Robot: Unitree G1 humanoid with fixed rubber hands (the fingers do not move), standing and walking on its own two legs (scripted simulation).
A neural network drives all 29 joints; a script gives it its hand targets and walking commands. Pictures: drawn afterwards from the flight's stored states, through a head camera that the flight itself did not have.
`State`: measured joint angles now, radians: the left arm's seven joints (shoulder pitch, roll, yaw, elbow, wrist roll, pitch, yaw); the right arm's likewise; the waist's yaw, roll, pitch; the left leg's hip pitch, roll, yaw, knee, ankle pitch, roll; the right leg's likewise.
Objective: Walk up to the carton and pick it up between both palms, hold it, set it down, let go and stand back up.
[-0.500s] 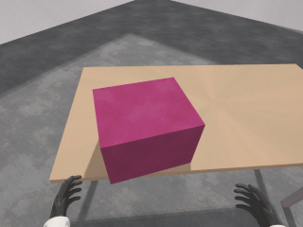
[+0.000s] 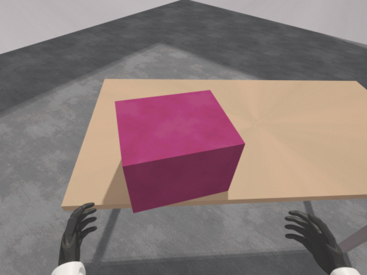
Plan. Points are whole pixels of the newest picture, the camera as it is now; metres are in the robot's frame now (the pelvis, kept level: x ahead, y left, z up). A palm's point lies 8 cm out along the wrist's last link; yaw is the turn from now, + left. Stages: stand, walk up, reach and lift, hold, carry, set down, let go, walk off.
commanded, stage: reach and lift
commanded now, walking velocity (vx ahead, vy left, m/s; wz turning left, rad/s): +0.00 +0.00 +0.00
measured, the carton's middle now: (173, 148) +0.44 +0.06 +0.01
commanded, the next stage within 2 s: none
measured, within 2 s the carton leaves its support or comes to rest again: neither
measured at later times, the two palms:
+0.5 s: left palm (71, 212) +0.21 +0.24 +0.05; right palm (317, 211) +0.25 -0.26 +0.05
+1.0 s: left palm (63, 181) +0.25 +0.26 +0.09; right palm (307, 168) +0.32 -0.25 +0.10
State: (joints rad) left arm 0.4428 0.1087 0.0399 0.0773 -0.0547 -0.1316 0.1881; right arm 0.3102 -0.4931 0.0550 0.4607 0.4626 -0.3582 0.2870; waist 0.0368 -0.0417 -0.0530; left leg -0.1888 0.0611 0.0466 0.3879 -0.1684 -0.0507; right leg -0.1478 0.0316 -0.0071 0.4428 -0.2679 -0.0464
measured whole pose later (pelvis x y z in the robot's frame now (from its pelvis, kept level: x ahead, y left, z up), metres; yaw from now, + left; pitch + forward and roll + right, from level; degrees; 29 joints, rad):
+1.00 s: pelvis +0.01 +0.00 +0.01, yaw -1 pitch +1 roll +0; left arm 0.08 0.15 0.19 -0.12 -0.09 0.32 0.12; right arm -0.17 -0.56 0.03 0.40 0.50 0.00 0.21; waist 0.07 -0.01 -0.04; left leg -0.17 0.06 0.03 0.28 -0.13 -0.05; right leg -0.12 0.05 0.02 0.30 -0.20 -0.04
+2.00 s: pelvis +0.00 +0.00 +0.00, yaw +1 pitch +6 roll +0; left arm -0.58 0.27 0.22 0.21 -0.16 0.62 0.13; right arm -0.89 -0.62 0.10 0.84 0.51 0.27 0.16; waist 0.15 0.02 -0.08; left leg -0.32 0.06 -0.01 0.33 -0.12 -0.05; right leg -0.24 0.06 -0.01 0.32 -0.19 -0.05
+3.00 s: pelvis +0.00 +0.00 -0.01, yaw +1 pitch +16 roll -1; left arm -0.59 0.15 0.10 0.79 -0.14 -0.06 0.11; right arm -0.93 -0.46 0.21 1.26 0.47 -0.19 0.14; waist 0.19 0.01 -0.19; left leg -0.59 0.07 -0.01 0.44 -0.14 -0.05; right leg -0.51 0.07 -0.02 0.43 -0.20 -0.05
